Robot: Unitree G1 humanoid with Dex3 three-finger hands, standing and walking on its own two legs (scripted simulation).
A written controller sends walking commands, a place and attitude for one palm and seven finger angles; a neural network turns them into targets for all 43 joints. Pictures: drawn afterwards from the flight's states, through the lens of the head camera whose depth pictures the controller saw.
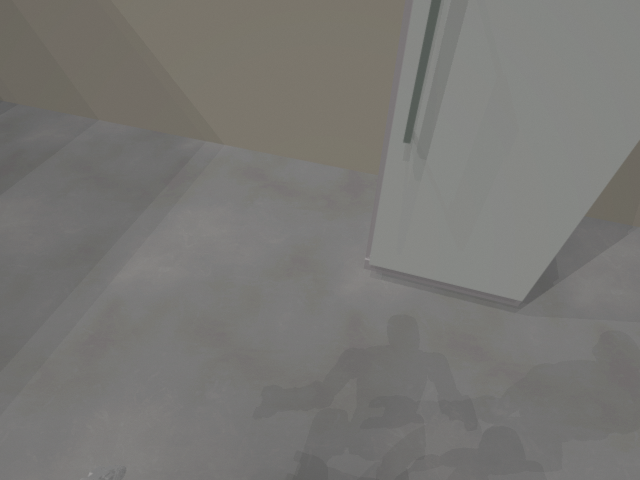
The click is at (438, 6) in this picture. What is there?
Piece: fridge door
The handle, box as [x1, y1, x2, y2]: [403, 0, 440, 143]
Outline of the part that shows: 440,0 431,0 403,142 409,143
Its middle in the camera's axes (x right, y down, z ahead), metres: +0.23 -0.42 +0.83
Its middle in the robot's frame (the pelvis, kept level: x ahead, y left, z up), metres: +0.93 -0.18 +0.14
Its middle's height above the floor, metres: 0.91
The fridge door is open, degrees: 0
